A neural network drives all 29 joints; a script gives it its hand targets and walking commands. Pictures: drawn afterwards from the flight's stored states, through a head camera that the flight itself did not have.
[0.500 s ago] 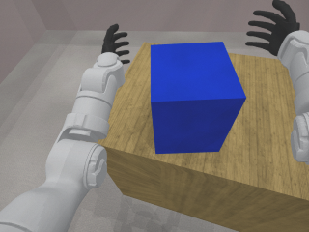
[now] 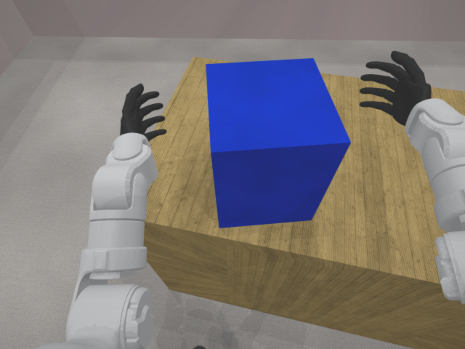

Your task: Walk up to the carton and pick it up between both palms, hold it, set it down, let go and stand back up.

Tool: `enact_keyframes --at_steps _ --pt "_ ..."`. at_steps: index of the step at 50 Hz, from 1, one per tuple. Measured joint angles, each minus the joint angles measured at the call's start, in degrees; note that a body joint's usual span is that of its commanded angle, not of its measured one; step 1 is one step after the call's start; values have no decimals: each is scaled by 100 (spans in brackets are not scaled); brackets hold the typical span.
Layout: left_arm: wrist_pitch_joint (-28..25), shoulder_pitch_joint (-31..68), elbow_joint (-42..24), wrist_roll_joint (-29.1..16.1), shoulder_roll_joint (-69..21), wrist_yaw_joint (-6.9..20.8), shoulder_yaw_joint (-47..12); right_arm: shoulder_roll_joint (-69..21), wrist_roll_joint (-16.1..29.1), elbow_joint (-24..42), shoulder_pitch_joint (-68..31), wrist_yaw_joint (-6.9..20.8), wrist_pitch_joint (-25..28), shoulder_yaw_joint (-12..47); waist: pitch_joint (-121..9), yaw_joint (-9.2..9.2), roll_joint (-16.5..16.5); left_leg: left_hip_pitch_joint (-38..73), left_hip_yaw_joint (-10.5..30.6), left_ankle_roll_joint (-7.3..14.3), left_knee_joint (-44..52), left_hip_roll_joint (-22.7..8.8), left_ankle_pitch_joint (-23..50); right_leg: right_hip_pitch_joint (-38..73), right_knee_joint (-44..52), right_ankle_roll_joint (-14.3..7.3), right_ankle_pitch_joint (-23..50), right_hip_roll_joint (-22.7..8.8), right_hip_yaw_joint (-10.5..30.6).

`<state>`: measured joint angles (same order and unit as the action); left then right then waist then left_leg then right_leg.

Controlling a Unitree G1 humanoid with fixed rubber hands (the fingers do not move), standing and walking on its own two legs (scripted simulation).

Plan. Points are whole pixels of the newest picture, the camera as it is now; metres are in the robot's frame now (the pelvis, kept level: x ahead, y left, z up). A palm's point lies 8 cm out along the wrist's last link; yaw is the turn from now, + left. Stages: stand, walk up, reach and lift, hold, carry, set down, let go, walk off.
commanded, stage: set down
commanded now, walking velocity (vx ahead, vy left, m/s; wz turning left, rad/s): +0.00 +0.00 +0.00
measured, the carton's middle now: (263, 148) +0.48 +0.03 +0.04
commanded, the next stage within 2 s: none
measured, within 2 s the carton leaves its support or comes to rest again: neither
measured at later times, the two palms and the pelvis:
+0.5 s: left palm (139, 167) +0.33 +0.20 +0.14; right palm (416, 143) +0.44 -0.20 +0.15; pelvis -0.01 -0.01 +0.00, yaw +1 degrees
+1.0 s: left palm (156, 192) +0.31 +0.17 +0.11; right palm (431, 200) +0.38 -0.24 +0.09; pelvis +0.01 +0.00 +0.00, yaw -1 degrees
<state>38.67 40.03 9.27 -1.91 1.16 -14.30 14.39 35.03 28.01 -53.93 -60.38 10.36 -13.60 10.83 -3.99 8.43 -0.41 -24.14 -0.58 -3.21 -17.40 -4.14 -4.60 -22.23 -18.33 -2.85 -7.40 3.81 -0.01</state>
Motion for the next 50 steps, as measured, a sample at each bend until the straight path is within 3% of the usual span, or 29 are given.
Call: enact_keyframes --at_steps 5,10,17,22,30,40,50 --pt "183 -397 -561 -104 -17 -214 -99 -18 -84 334 379 99 -66 -251 -74 -24 41 -165 -4 17 -64 27 46 -199 -138 -2 3 -26 1" --pt "285 -212 -397 -176 -36 -393 -309 -161 -328 113 393 210 -201 -504 -272 51 52 -233 -2 26 -129 44 56 -301 -278 -19 -33 -42 -3" --pt "297 -22 177 29 -259 -317 -438 -479 -546 -333 429 202 -153 -546 -277 44 22 131 28 17 -140 45 5 51 -338 -40 -121 -41 -32" --pt "171 -417 145 183 -342 -230 -382 -567 -600 -293 761 111 45 -637 -129 -16 35 436 39 8 -125 44 -36 333 -380 -58 -197 -38 -44" --pt "-57 -1348 -453 62 -186 -284 -538 -433 -355 165 1554 130 324 -638 76 -134 95 550 64 -15 -222 34 -127 453 -482 -85 -300 -28 -68" --pt "-135 -1907 -1294 9 -258 -234 -862 -462 -169 1340 2542 42 511 -579 135 -366 30 651 24 1 -184 55 -208 567 -392 -46 -340 -50 -23" --pt "-446 -2685 -1488 272 -642 -119 -868 -235 -43 1709 3419 92 1014 -327 212 -421 15 1069 -105 32 3 53 -232 949 -193 -26 -313 -47 105"
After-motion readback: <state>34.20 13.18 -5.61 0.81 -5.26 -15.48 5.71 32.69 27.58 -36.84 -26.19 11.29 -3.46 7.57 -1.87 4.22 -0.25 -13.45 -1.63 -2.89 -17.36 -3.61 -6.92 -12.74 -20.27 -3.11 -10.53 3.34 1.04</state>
